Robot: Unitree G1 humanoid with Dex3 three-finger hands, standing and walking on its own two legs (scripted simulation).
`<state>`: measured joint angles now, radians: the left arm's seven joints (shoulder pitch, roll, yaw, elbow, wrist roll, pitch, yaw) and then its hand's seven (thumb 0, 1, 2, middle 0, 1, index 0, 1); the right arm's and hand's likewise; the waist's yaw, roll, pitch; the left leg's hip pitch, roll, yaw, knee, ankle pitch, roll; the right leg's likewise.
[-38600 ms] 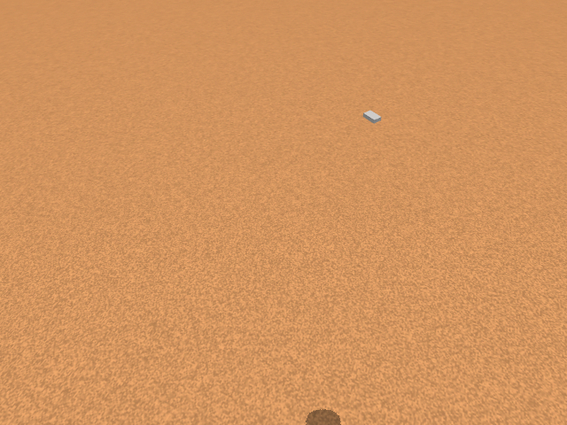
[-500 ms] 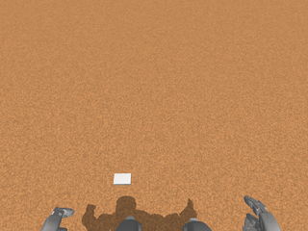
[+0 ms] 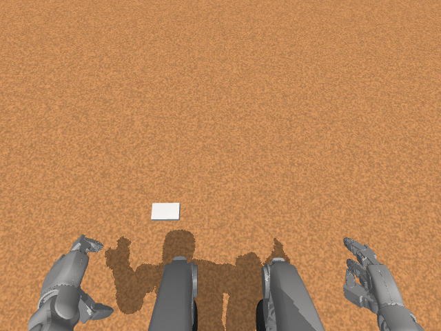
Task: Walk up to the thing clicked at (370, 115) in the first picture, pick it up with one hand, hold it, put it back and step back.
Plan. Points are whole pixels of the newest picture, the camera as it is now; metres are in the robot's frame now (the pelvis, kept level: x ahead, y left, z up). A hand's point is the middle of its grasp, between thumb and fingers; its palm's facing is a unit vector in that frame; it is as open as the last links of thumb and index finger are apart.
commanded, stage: rise first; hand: left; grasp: from above
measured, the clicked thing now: (166, 211) +0.47 +0.22 -0.56
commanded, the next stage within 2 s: none
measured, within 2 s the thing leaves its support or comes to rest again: neither
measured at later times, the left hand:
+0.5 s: hand (122, 239) +0.33 +0.29 -0.32, palm faces -0.48 -0.17 -0.86, open 13.8 cm
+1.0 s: hand (133, 223) +0.39 +0.28 -0.40, palm faces -0.45 -0.02 -0.89, open 13.8 cm
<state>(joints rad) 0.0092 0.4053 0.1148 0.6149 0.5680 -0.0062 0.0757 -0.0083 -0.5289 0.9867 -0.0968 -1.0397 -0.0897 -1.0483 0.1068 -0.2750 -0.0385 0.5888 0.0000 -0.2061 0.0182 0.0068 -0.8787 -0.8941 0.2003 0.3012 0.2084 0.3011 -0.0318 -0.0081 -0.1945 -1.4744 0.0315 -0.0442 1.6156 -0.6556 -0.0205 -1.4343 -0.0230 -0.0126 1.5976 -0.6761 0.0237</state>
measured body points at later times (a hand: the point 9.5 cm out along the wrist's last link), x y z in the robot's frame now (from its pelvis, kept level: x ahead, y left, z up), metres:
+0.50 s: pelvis -0.06 +0.00 -0.17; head +0.15 +0.03 +0.22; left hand +0.35 +0.29 -0.27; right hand +0.03 -0.28 -0.30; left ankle +0.04 +0.13 -0.54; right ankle +0.03 -0.13 -0.54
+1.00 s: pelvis -0.06 +0.01 -0.23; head +0.17 +0.06 +0.15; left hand +0.41 +0.28 -0.34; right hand -0.01 -0.27 -0.34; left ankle +0.04 +0.13 -0.54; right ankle +0.03 -0.13 -0.54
